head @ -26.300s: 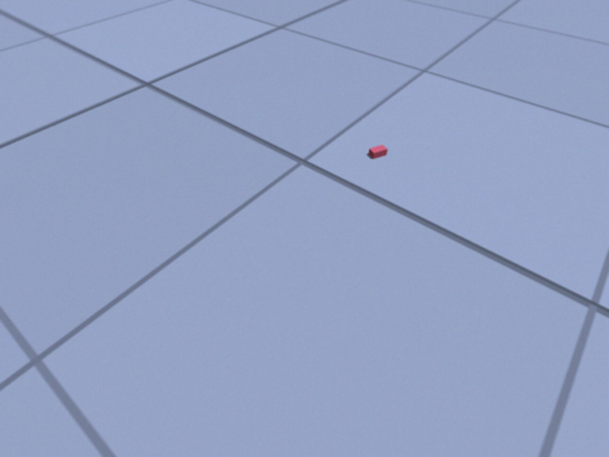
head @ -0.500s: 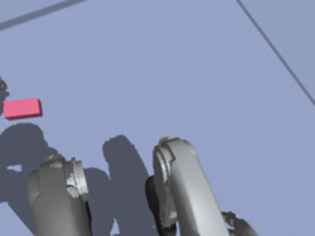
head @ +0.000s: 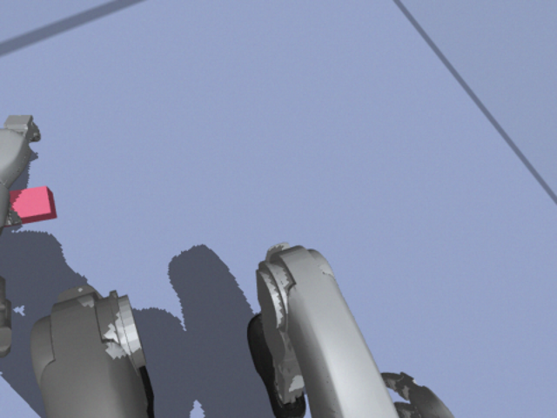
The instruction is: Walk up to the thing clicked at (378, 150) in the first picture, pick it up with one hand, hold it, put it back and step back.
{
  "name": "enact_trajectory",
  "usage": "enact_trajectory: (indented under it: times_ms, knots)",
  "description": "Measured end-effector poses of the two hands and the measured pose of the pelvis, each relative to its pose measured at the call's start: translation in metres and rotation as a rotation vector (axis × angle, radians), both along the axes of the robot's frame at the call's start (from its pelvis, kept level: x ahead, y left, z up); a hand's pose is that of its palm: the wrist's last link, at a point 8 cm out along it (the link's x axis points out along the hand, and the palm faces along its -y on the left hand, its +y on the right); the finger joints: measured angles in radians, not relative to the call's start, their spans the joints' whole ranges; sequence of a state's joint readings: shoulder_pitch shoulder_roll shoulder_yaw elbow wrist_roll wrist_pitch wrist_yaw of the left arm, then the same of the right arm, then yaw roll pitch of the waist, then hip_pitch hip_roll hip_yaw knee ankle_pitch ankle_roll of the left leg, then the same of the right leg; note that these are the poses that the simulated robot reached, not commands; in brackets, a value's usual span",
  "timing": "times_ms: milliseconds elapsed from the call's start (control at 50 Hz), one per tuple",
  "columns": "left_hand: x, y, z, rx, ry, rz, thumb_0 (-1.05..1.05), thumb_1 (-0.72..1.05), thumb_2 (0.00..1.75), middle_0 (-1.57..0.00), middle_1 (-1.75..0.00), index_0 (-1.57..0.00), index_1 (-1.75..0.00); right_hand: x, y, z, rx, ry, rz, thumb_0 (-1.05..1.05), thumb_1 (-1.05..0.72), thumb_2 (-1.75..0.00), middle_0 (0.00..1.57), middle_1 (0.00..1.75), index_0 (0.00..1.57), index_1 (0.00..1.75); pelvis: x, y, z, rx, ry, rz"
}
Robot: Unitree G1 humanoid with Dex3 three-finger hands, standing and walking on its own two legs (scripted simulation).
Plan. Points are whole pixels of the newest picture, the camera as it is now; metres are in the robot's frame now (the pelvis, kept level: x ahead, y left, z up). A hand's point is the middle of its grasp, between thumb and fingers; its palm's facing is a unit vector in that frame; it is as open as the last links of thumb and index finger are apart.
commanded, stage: approach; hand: left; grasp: from above
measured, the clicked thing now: (21, 207) +0.48 +0.31 -0.30
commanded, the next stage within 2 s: close in in 0.28 s
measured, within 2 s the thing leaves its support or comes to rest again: neither
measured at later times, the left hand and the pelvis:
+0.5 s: hand out of the picture +0.45 +0.32 -0.18, palm faces -0.49 -0.06 -0.87, open 12.8 cm; pelvis +0.00 +0.00 +0.00, yaw +0 degrees
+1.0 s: hand (8, 207) +0.46 +0.30 -0.24, palm faces -0.46 -0.08 -0.89, open 13.3 cm; pelvis +0.00 +0.00 -0.02, yaw -2 degrees
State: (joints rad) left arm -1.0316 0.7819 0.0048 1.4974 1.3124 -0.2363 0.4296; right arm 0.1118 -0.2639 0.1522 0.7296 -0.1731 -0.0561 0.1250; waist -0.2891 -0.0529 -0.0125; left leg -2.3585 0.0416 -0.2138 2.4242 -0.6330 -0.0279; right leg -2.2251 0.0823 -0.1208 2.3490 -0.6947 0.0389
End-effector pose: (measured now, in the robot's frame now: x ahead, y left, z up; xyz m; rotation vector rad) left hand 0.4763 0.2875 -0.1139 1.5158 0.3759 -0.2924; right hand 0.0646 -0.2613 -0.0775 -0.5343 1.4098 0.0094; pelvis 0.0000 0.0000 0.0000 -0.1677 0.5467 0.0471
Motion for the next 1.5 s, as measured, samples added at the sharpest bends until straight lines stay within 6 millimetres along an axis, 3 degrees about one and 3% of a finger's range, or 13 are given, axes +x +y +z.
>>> enact_trajectory:
  times_ms: [120, 280, 420, 680, 1100, 1500]
  knots:
    - [0.005, -0.007, -0.006, 0.014, 0.016, 0.052, 0.00, -0.32, 0.84, -0.28, -0.84, -0.28, -0.84, -0.017, -0.001, -0.001, 0.013, 0.014, -0.032, 0.01, -0.91, -0.89, 0.20, 0.29, 0.20, 0.30, -0.001, -0.001, -0.001, 0.006, -0.002, -0.008]
    - [-0.009, 0.018, -0.010, 0.036, 0.066, 0.104, 0.00, -0.30, 0.82, -0.30, -0.80, -0.30, -0.80, -0.032, 0.003, -0.010, 0.043, 0.069, -0.049, 0.01, -0.91, -0.89, 0.20, 0.29, 0.20, 0.30, -0.002, -0.002, -0.004, 0.016, -0.009, -0.005]
    - [-0.016, 0.034, -0.009, 0.020, 0.096, 0.071, 0.00, -0.30, 0.82, -0.31, -0.80, -0.30, -0.80, -0.023, 0.003, -0.010, 0.034, 0.087, -0.024, 0.01, -0.91, -0.89, 0.20, 0.29, 0.20, 0.30, 0.000, -0.001, -0.004, 0.006, -0.008, 0.001]
    - [-0.017, 0.020, -0.031, -0.037, 0.050, 0.010, 0.00, -0.30, 0.86, -0.29, -0.83, -0.28, -0.83, 0.008, -0.001, 0.005, -0.026, 0.016, 0.066, 0.00, -0.91, -0.89, 0.20, 0.29, 0.20, 0.30, 0.001, 0.002, -0.006, -0.015, -0.030, -0.005]
    - [-0.008, 0.019, -0.077, -0.014, 0.054, 0.095, 0.00, -0.37, 0.87, -0.22, -0.82, -0.21, -0.83, -0.030, 0.011, -0.001, 0.018, 0.095, 0.096, 0.01, -0.91, -0.89, 0.20, 0.29, 0.20, 0.30, 0.003, 0.003, -0.022, -0.029, -0.061, -0.036]
    - [-0.012, 0.017, -0.088, -0.034, 0.045, 0.069, 0.00, -0.39, 0.90, -0.22, -0.79, -0.19, -0.82, -0.009, 0.009, 0.005, 0.011, 0.070, 0.191, 0.01, -0.90, -0.90, 0.20, 0.29, 0.20, 0.30, 0.003, 0.005, -0.023, -0.048, -0.086, -0.047]
